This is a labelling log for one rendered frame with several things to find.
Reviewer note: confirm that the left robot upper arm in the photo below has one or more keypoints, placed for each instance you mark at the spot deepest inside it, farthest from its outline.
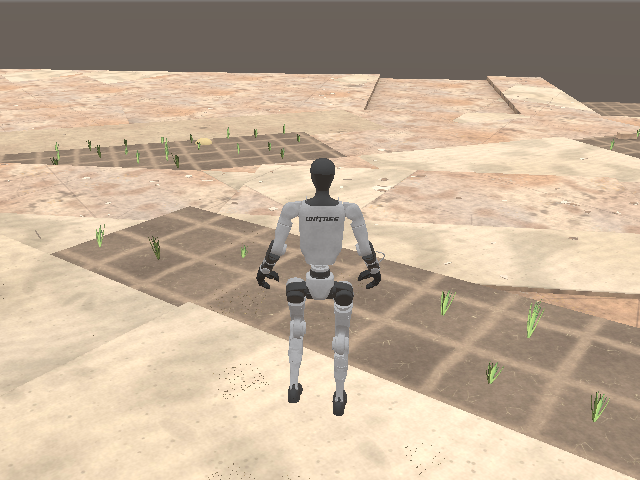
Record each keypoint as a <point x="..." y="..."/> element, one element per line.
<point x="289" y="211"/>

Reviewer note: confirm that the robot right foot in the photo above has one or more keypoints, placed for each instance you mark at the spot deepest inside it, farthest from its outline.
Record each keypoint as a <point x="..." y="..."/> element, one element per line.
<point x="338" y="407"/>

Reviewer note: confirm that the robot right hand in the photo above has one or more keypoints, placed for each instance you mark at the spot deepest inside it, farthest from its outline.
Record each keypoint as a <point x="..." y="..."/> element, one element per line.
<point x="366" y="274"/>

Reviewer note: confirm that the right robot forearm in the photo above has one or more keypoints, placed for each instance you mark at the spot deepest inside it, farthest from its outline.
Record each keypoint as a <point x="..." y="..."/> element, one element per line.
<point x="371" y="261"/>

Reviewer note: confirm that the right robot upper arm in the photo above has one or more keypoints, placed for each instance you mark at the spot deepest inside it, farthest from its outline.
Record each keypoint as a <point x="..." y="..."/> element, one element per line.
<point x="353" y="212"/>

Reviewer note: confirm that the left robot forearm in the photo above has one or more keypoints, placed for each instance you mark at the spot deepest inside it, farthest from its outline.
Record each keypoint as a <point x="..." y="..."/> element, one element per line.
<point x="269" y="260"/>

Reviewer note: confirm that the right robot shin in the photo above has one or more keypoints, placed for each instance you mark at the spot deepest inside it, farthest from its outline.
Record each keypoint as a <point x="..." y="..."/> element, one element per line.
<point x="340" y="370"/>

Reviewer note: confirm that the robot left hand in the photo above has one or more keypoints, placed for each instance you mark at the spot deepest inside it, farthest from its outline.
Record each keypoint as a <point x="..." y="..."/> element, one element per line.
<point x="260" y="278"/>

